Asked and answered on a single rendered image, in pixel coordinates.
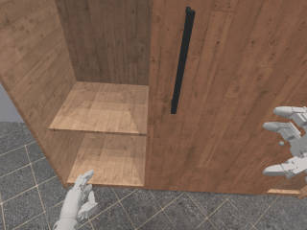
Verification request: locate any handle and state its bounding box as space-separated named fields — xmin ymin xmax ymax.
xmin=171 ymin=7 xmax=196 ymax=114

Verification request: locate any left robot forearm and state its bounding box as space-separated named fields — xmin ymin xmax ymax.
xmin=52 ymin=218 xmax=78 ymax=230

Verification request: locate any left robot hand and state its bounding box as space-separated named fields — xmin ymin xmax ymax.
xmin=59 ymin=170 xmax=98 ymax=223

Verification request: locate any wardrobe door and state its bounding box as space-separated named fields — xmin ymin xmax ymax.
xmin=272 ymin=172 xmax=307 ymax=191
xmin=144 ymin=0 xmax=307 ymax=195

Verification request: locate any right robot hand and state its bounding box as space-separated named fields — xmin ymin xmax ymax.
xmin=262 ymin=106 xmax=307 ymax=179

